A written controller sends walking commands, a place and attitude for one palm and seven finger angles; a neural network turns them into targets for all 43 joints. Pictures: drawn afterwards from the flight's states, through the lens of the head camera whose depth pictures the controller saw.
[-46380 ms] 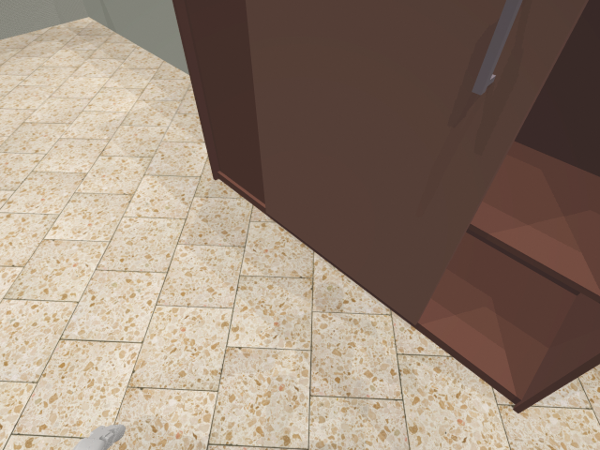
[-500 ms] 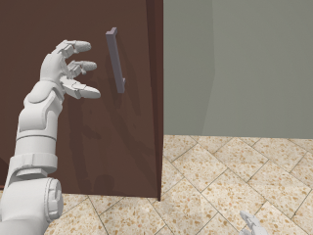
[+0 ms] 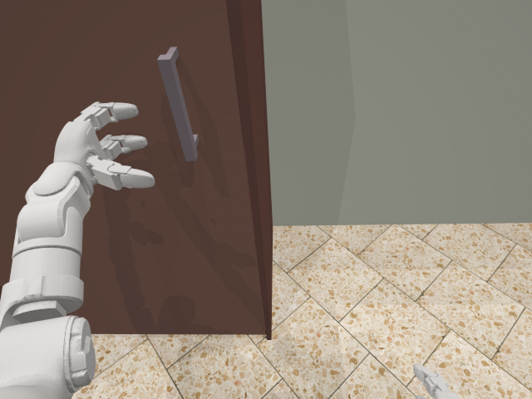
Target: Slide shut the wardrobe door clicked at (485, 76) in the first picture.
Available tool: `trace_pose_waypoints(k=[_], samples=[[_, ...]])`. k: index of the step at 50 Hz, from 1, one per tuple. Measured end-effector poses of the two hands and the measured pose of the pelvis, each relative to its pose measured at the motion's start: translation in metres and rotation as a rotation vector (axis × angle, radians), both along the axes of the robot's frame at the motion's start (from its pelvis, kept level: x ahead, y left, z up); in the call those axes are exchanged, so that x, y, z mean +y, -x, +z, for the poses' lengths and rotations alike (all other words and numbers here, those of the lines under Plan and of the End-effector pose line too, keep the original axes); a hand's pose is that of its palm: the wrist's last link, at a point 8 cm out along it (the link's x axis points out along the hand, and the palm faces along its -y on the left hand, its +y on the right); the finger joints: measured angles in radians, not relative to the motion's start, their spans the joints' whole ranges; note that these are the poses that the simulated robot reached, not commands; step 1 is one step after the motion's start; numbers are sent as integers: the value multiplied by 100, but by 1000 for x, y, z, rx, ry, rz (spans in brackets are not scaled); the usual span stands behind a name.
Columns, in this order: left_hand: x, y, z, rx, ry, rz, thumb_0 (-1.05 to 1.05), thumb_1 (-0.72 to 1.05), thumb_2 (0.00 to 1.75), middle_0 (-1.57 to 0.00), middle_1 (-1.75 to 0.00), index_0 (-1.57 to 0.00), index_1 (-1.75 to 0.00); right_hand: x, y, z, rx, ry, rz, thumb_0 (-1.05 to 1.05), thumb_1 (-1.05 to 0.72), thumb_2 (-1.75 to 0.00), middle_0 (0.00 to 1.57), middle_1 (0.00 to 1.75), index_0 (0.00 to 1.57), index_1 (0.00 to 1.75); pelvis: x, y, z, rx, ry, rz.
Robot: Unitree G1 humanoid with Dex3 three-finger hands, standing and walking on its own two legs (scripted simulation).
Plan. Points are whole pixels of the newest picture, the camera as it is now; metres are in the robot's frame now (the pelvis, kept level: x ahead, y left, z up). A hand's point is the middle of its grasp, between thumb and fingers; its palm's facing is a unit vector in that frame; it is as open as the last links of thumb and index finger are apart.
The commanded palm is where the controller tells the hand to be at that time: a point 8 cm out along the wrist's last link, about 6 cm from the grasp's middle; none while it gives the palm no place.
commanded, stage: move the hooked fingers beside the handle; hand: left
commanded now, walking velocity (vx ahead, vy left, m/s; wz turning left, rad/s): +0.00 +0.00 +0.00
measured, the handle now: (182, 107) +0.48 +0.15 +0.23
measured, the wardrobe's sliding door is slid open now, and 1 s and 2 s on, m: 0.00 0.00 0.00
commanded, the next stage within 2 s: none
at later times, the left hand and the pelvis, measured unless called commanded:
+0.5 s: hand (126, 131) +0.40 +0.20 +0.24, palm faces +0.07 -1.00 -0.04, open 14.0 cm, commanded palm +0.38 +0.25 +0.23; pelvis +0.00 +0.01 +0.00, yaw +0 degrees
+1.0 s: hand (119, 144) +0.40 +0.22 +0.22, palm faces +0.06 -1.00 -0.04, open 14.0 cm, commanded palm +0.37 +0.26 +0.23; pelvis +0.00 +0.01 +0.00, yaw +1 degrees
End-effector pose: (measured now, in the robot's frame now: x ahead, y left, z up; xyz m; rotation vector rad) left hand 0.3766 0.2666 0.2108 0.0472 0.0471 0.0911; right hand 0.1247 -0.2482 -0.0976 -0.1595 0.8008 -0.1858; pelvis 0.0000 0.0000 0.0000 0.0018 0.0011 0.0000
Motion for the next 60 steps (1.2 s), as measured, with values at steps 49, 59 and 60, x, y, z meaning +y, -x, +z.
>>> trace_pose_waypoints(k=[49, 59, 60], samples=[[6, 3, 18, -58, 3, -23, -1, -50, 30, -30, -120, -30, -120, 12, -21, 8, -36, 11, 34, 2, -91, -90, 20, 30, 20, 30, 7, -2, 0, -7, 6, 13], [-16, 5, 18, -132, 18, -40, -1, -50, 30, -30, -120, -31, -120, 21, -30, 13, -73, 10, 62, 2, -91, -90, 20, 30, 20, 30, 6, 2, 0, -15, 4, 13], [-16, 4, 22, -141, 10, -34, -1, -50, 30, -30, -120, -31, -120, 22, -30, 13, -76, 7, 62, 2, -91, -90, 20, 30, 20, 30, 6, 2, 0, -16, 4, 12]])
